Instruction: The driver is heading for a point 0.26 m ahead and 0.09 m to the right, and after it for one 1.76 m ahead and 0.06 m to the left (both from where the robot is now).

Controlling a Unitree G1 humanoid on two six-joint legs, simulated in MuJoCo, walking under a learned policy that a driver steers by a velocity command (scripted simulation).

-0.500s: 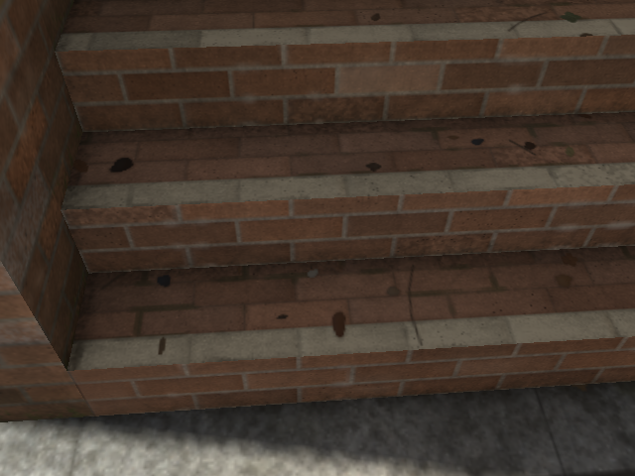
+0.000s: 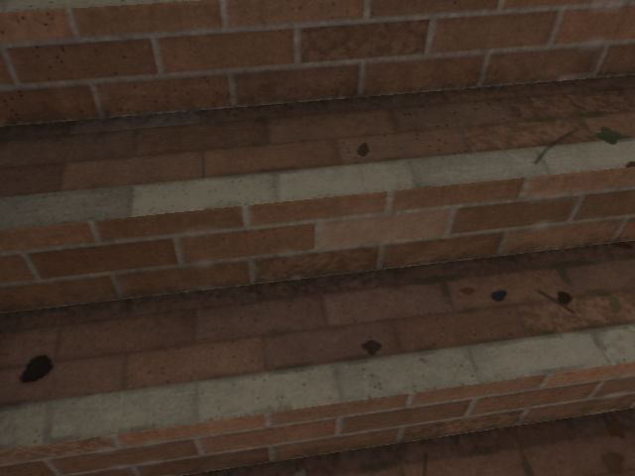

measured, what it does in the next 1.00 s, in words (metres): climbs: right foot, then left foot 0.20 m higher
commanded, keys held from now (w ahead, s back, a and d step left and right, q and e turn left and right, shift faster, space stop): w+shift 0.04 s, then shift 0.96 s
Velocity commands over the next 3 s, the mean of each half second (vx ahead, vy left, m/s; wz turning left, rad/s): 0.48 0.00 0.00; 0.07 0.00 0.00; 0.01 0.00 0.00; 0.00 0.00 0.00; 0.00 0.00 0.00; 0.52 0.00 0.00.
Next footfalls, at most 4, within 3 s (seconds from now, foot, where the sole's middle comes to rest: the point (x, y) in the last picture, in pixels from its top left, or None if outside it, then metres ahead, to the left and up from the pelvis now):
0.12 right None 0.13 -0.12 -0.79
0.38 left None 0.33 0.05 -0.58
1.02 right None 0.36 -0.19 -0.58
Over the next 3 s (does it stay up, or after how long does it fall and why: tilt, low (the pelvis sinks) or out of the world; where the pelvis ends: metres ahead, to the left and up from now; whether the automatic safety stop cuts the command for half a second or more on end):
stays up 0.40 -0.17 0.19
